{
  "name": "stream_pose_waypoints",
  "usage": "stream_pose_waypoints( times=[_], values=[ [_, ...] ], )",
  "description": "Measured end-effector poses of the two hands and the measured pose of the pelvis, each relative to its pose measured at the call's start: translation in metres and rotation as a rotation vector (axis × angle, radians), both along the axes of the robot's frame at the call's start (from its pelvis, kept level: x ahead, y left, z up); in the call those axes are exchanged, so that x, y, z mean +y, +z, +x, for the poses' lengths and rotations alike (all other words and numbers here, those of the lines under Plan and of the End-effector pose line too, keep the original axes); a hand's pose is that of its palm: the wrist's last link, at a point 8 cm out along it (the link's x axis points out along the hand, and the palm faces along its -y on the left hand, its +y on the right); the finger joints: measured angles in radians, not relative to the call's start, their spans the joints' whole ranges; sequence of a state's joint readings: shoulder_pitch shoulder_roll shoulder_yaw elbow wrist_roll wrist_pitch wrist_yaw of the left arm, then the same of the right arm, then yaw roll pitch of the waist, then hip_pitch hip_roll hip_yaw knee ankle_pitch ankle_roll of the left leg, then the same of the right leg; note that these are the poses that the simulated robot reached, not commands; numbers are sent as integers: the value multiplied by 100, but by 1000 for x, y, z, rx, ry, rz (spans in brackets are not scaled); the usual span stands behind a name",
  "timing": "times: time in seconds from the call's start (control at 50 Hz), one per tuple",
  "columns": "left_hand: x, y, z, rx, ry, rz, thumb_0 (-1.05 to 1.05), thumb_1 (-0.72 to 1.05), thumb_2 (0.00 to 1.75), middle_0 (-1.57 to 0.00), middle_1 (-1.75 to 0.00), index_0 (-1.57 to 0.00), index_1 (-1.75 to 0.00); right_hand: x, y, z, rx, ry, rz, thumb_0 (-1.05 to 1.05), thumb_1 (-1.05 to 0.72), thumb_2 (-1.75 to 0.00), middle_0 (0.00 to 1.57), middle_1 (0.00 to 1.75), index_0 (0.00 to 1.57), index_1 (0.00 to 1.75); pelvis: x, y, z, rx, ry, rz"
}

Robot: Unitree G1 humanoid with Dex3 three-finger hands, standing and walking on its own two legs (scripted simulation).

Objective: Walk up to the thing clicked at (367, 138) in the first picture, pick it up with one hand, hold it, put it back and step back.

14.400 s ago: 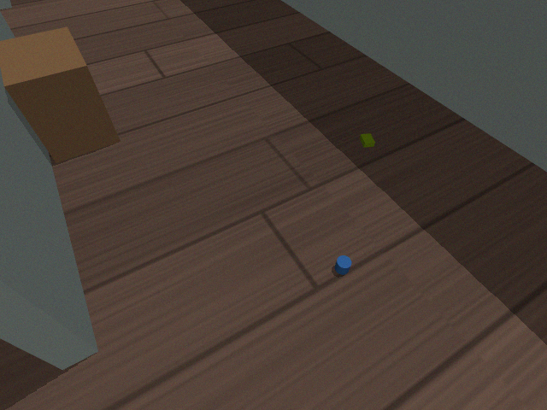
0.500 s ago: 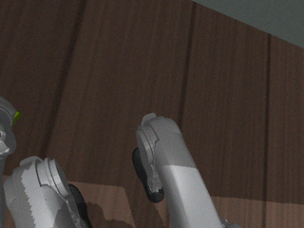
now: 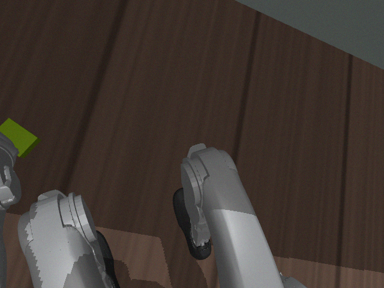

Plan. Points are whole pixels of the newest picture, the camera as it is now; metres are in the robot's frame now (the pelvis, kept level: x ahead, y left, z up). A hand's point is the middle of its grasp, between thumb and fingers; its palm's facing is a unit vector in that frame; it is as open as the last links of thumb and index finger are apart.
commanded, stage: rest palm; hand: left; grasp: from above
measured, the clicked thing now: (16, 138) +0.47 +0.27 -0.31
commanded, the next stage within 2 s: close in 1.06 s
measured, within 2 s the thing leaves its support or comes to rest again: neither
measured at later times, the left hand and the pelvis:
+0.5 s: hand (13, 137) +0.46 +0.26 -0.26, palm faces -0.28 -0.31 -0.91, open 13.8 cm; pelvis +0.00 +0.00 -0.01, yaw -3 degrees
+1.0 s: hand (10, 140) +0.46 +0.27 -0.27, palm faces -0.32 -0.29 -0.90, open 13.8 cm; pelvis -0.01 +0.01 -0.01, yaw -5 degrees
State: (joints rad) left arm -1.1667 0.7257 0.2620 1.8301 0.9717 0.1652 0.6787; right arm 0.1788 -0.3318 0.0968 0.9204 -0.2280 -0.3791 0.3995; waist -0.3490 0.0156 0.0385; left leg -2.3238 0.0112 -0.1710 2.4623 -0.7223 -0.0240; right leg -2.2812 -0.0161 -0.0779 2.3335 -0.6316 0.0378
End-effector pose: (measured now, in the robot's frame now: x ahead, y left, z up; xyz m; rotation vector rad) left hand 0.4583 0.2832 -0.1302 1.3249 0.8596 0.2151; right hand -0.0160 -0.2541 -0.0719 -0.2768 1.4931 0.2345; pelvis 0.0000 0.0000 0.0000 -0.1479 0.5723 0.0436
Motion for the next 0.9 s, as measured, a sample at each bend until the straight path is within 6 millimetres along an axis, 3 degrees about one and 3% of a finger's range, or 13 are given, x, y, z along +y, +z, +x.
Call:
stream_pose_waypoints(
  times=[0.14, 0.3, 0.4, 0.6, 0.9],
  values=[
    [-12, -21, -3, 31, -13, -10, 0, -53, 98, -8, -108, -10, -106, 1, 7, 3, -22, 57, -2, 0, -90, -90, 20, 29, 20, 30, 0, -1, -3, -22, -6, -8],
    [-21, -58, -5, 18, -17, -23, 0, -50, 94, -8, -110, -11, -107, 3, 25, -19, 58, 75, -19, 0, -91, -90, 20, 29, 20, 30, 0, -3, -6, -51, -17, -27],
    [-23, -70, -2, -12, 17, -19, 0, -50, 94, -8, -111, -12, -107, 7, 35, -29, 113, 87, -8, 1, -91, -90, 20, 29, 20, 30, 1, -4, -5, -62, -21, -44],
    [-17, -76, 8, -21, 66, -14, 0, -49, 93, -9, -112, -12, -108, 17, 36, -29, 110, 104, 13, 1, -91, -90, 20, 29, 20, 30, 7, -7, -5, -80, -30, -73],
    [-10, -82, 2, 7, 19, -2, 0, -47, 91, -8, -111, -12, -106, 26, 29, -14, 37, 148, 25, 1, -92, -90, 20, 29, 20, 30, 9, -9, -10, -108, -32, -87]
  ],
)
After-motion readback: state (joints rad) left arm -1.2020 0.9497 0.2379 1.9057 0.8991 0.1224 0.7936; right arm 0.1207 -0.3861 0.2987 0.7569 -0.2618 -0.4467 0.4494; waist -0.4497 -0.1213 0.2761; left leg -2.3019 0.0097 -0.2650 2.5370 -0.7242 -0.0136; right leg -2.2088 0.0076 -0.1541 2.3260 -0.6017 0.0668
